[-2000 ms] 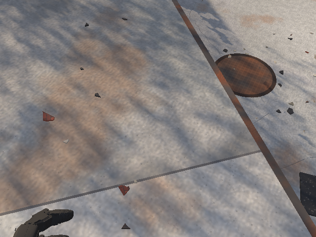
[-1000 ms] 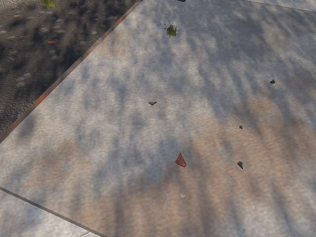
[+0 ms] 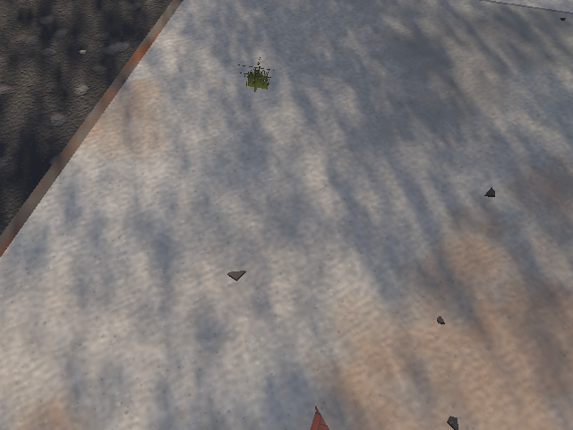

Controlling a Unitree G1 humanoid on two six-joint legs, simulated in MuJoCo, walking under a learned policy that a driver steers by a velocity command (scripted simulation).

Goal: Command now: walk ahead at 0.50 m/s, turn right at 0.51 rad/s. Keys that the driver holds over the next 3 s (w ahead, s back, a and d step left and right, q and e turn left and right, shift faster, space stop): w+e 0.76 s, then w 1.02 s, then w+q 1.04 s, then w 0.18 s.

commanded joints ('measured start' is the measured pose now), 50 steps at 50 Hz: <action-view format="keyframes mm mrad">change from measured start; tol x32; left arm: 1 121 129 42 -47 9 -15 14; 50 145 133 45 -53 8 -5 11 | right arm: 1 -81 -132 -25 -130 -12 -55 -1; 50 -57 -142 -19 -47 25 -35 11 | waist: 1 47 22 -157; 18 9 -128 -94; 21 -22 386 -369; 50 76 -32 -174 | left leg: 1 -438 83 -92 15 85 16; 18 -40 -9 -67 -746 383 1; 21 601 420 -780 -862 -13 258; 37 238 229 73 -1024 535 159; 44 336 257 167 -701 1120 113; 45 202 222 193 -501 1054 83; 47 -360 -25 39 144 -141 2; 50 -455 112 -44 68 47 24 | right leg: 1 474 -286 481 -317 74 -201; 17 313 -205 452 -214 39 -89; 23 -330 -80 190 692 -289 83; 41 -159 -131 -8 29 94 46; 45 409 -25 -42 -79 94 -59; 47 904 -463 799 -229 -8 -307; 50 549 -341 434 -300 71 -183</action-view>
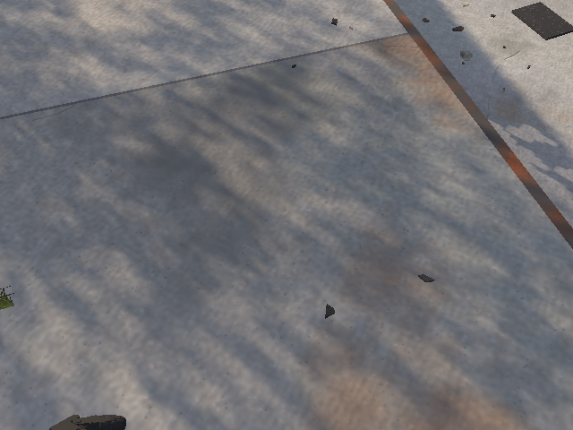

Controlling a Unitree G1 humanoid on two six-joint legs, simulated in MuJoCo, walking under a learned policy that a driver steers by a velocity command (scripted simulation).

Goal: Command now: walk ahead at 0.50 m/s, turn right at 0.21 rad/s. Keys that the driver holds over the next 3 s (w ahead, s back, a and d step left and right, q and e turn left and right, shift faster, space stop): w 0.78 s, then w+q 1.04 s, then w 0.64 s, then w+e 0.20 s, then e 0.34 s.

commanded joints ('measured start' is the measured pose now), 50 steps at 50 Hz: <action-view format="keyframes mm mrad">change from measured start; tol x32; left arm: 1 132 121 40 -8 8 -27 3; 23 372 39 4 141 8 -24 42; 43 -161 64 7 29 -5 -59 5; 50 303 193 64 138 17 -56 22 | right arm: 1 -80 -128 -27 -108 -11 -35 -5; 17 -350 -53 -2 -185 -19 -20 35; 23 133 -273 -83 -72 -38 -16 20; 50 136 -68 -11 -27 3 -2 -15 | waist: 1 70 -50 -140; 18 98 -68 2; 24 -77 233 -449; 43 -40 56 3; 50 149 -237 -409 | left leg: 1 -406 81 -75 44 104 13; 19 -317 -3 -34 -643 421 35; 22 250 47 -86 -622 447 139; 24 660 312 -760 -829 81 318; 38 117 110 -91 -1029 470 202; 47 201 115 -149 -666 667 128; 50 -442 -69 -149 97 -131 22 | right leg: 1 409 -278 374 -307 184 -188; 21 472 -231 114 -96 634 -63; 25 -327 -42 168 734 -331 46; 44 -138 -110 75 -90 189 73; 47 220 -77 39 -138 134 20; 50 783 -455 706 -269 -224 -176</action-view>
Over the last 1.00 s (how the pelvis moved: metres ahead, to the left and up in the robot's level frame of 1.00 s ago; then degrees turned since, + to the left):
0.52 -0.11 0.00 -32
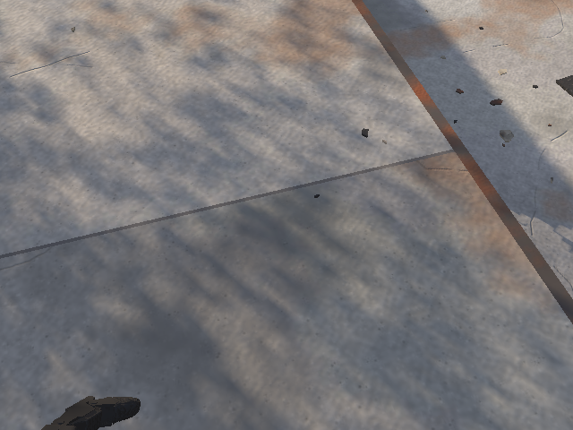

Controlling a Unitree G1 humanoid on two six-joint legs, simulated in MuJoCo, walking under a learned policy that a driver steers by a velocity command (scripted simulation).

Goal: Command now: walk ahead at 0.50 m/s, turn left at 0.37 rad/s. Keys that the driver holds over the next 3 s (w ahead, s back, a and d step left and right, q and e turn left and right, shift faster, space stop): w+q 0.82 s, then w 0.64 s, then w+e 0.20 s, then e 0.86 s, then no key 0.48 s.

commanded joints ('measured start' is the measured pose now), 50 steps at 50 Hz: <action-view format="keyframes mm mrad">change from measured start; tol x32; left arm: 1 321 167 58 28 -1 5 15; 42 -134 104 29 -43 -10 -16 3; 50 337 305 101 82 11 -29 -6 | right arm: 1 -28 -137 -25 -106 31 -38 2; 19 -369 -28 -19 -273 2 20 56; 24 55 -199 -116 -187 9 41 34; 50 161 9 -15 -213 10 -7 -12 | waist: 1 180 -187 -223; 23 -34 -80 -94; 25 16 281 -236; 48 102 100 -109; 50 108 -341 -366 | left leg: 1 -630 40 -68 513 -6 19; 23 -141 -40 191 -180 331 132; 26 547 344 -786 -466 46 425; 34 -47 165 -255 -552 570 285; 48 41 107 -261 -204 651 136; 50 -466 -106 -92 402 -21 17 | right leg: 1 710 -364 548 -252 -287 -184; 17 464 -262 -135 -419 184 -126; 23 515 -242 -230 59 758 -49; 24 305 -202 -234 343 543 -2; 25 -165 -6 -181 711 -381 70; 27 -374 -4 103 836 -399 31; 46 7 -3 80 -70 104 29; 48 253 -8 64 -108 92 -34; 50 833 -362 701 -181 -159 -280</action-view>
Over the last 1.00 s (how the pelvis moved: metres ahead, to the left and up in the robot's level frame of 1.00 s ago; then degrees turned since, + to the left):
0.56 0.01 0.00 3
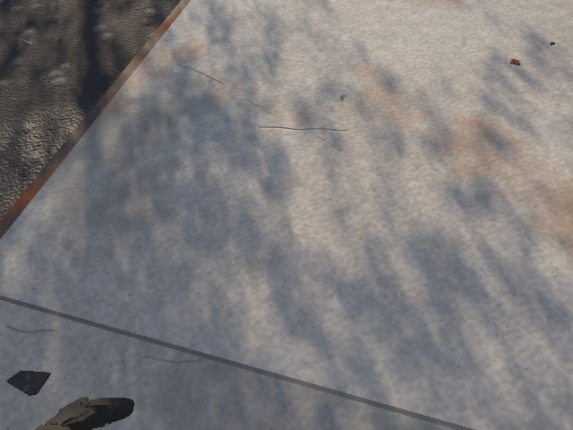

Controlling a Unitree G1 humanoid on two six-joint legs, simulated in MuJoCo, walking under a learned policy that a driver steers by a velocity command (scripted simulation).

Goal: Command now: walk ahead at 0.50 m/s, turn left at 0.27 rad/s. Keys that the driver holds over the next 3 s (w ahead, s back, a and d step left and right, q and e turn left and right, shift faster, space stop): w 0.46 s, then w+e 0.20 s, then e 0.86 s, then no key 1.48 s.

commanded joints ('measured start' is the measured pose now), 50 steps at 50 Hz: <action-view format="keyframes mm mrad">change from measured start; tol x32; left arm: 1 350 197 67 42 -29 2 -5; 50 277 308 93 -90 8 97 10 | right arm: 1 116 -88 4 -62 26 -29 0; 19 -413 -32 27 -201 6 -56 48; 26 63 -167 -30 -89 -13 -45 34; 50 -37 -56 16 -56 -45 -14 -5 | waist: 1 136 -234 -267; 20 141 -93 49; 25 -17 272 -361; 39 57 48 26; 50 81 -277 -409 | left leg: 1 -643 16 -2 604 -71 -20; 21 -407 115 196 -168 436 -7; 23 -96 76 235 -212 439 43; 25 516 477 -377 -260 277 254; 32 -29 330 28 -519 424 153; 47 99 307 379 -83 1081 43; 50 -512 -32 196 739 -242 -125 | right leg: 1 787 -421 788 -226 -421 -267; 6 367 -254 347 -310 -60 -187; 23 418 -222 53 -25 522 -94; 25 -160 2 -11 614 -330 6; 27 -325 -70 119 764 -377 -13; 40 -89 -111 -4 196 220 44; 47 79 -11 -77 22 41 -58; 50 712 -432 684 -52 743 -434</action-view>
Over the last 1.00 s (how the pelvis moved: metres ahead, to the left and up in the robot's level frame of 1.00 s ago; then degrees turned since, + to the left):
0.54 0.13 0.00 32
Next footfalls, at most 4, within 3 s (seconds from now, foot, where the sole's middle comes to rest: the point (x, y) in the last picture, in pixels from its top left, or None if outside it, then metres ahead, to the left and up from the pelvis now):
0.48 left None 0.41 0.15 -0.76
0.96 right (315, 363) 0.64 -0.08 -0.76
1.40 left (226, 346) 0.69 0.13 -0.76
1.80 right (316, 407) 0.53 -0.07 -0.76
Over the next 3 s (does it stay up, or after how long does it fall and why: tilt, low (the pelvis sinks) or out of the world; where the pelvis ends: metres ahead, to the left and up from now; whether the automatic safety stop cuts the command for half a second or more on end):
stays up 0.58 0.03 0.02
